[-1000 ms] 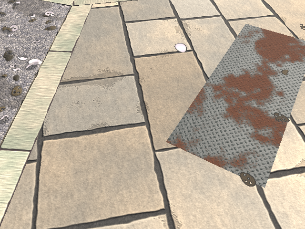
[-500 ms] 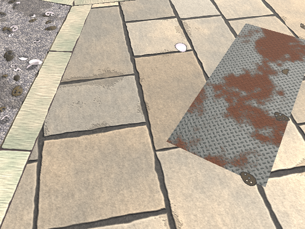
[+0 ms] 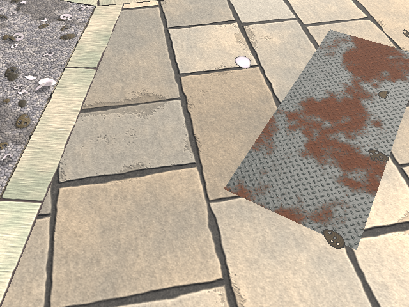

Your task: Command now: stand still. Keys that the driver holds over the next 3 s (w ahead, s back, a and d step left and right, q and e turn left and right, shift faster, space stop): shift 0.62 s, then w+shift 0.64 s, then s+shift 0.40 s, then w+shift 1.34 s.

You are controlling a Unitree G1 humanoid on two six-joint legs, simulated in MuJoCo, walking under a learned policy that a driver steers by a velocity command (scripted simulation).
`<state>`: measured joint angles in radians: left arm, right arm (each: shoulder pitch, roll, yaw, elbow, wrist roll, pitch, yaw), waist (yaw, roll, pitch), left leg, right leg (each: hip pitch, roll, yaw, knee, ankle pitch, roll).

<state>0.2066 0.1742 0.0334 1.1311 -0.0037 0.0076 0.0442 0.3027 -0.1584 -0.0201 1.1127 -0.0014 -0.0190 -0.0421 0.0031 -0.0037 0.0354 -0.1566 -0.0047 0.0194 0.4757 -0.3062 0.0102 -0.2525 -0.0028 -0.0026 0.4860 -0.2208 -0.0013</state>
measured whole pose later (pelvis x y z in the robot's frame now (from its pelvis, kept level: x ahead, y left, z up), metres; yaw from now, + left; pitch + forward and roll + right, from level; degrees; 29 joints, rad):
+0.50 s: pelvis +0.00 +0.00 +0.00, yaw +0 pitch -1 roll +0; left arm 0.22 0.17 0.03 1.13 -0.01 0.01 0.05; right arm 0.32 -0.15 -0.02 1.10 0.00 -0.02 -0.04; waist 0.00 0.00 0.03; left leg -0.15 -0.01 0.02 0.48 -0.31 0.02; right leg -0.25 -0.01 0.00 0.49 -0.23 0.01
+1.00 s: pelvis +0.11 -0.07 -0.02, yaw +0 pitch +3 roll +0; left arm 0.18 0.24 0.07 0.99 -0.03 -0.14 -0.01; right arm 0.42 -0.24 -0.06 1.01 0.03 -0.09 -0.01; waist 0.01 0.05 -0.03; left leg -0.21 0.08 -0.05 0.83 -0.46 0.05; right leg -0.39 -0.03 -0.10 0.66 -0.31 -0.04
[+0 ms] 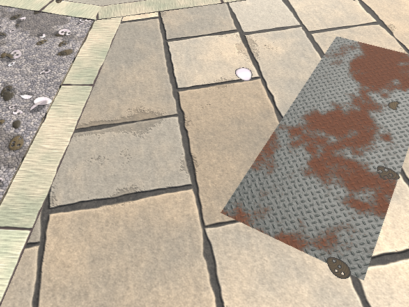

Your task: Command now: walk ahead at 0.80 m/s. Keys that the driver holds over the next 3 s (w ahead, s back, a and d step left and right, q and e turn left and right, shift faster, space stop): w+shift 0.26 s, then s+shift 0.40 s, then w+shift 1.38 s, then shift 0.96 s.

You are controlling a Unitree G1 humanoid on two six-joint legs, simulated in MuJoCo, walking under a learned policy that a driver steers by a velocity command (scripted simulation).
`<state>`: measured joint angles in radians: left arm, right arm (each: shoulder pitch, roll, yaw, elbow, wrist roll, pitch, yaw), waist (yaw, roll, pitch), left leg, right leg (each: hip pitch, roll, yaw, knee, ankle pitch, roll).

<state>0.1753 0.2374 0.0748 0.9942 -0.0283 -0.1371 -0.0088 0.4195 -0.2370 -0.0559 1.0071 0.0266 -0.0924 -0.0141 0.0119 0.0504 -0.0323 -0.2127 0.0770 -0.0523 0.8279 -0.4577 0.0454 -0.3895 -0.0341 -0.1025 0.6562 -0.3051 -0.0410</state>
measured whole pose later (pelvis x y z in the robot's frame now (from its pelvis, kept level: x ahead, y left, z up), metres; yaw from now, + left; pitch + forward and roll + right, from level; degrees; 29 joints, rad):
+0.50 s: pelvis +0.34 +0.00 -0.02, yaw +0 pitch +3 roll +0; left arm 0.42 0.22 0.01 1.02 -0.01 -0.08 0.01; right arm 0.00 -0.24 -0.02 0.80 -0.04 -0.13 0.07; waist 0.04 0.01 0.09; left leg -0.61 -0.05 0.07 0.54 0.00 0.11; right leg -0.14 0.04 0.11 1.17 -0.59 0.05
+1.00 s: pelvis +0.40 -0.05 +0.02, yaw +0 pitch +2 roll +2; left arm 0.53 0.21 0.03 0.98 0.02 -0.07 0.00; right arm 0.05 -0.25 -0.04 0.81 0.02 -0.05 0.01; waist 0.09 0.04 -0.09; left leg -0.77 0.01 -0.09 1.05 -0.06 0.04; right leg -0.21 -0.01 -0.05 0.55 -0.37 -0.05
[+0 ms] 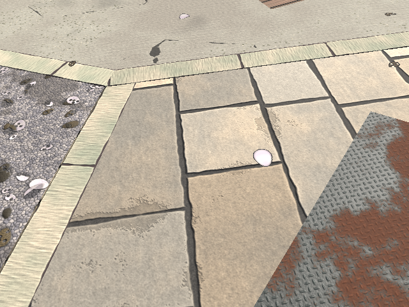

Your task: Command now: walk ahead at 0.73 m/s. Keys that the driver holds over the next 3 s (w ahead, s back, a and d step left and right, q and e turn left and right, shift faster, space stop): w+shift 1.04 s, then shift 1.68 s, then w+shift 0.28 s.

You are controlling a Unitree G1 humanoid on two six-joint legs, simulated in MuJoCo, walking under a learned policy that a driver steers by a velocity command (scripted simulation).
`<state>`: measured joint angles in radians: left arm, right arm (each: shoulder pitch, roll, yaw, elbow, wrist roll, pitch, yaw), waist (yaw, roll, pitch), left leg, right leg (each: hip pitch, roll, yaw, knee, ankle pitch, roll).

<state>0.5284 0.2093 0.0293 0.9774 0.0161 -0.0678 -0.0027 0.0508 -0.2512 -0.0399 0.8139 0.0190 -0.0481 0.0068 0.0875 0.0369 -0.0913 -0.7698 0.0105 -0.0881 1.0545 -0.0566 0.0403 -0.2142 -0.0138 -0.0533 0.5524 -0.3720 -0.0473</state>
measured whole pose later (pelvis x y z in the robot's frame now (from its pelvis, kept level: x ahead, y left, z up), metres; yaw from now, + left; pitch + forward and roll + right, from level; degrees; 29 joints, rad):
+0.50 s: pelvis +0.30 +0.09 -0.03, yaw +0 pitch +3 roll +3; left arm 0.54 0.19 0.03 1.00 -0.04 -0.09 0.02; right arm 0.01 -0.24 -0.05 0.78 0.03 -0.11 0.06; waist 0.05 -0.02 0.05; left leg -0.54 -0.02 0.11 0.70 -0.21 0.05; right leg -0.07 -0.09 0.09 1.06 -0.45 -0.04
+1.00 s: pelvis +0.76 +0.07 -0.03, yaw +1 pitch +1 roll -1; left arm 0.09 0.24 0.04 0.75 -0.01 -0.12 -0.04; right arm 0.40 -0.24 -0.02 0.96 0.03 -0.10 0.01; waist 0.00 0.01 0.06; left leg -0.11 0.00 -0.08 1.21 -0.40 0.09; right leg -0.54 0.04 -0.08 0.64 -0.13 -0.08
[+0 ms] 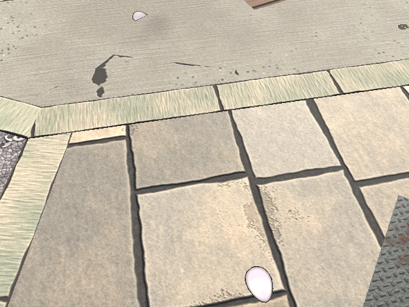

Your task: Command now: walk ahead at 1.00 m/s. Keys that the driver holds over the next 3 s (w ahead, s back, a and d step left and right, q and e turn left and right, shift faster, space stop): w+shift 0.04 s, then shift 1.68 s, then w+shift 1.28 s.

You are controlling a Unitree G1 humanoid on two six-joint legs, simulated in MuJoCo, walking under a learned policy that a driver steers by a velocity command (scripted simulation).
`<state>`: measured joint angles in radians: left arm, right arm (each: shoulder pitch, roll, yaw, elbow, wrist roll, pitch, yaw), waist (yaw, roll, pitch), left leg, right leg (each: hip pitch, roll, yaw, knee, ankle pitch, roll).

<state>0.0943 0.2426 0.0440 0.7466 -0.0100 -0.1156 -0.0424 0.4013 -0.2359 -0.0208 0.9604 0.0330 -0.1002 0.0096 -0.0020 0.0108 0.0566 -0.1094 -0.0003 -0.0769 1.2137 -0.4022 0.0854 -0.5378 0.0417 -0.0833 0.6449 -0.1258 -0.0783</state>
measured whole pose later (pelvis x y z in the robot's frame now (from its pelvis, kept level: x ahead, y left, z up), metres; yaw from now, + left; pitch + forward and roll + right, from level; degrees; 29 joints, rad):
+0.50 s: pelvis +0.36 +0.05 +0.01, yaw -1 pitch +1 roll +0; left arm 0.24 0.27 0.04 0.90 -0.01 -0.03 0.02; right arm 0.10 -0.23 -0.02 0.84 -0.02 -0.08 0.04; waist 0.00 -0.02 0.06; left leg -0.48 -0.06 0.02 0.50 -0.04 0.08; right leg -0.37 0.01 0.07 1.17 -0.52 0.04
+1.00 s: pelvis +0.44 +0.02 +0.03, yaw -1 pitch +0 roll +0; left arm 0.27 0.20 0.04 1.00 0.01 -0.04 0.04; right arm 0.16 -0.23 -0.03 0.96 -0.01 -0.01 -0.01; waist 0.00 0.01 0.01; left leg -0.32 -0.04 0.00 0.49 -0.17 0.03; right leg -0.22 -0.02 0.01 0.53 -0.30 0.02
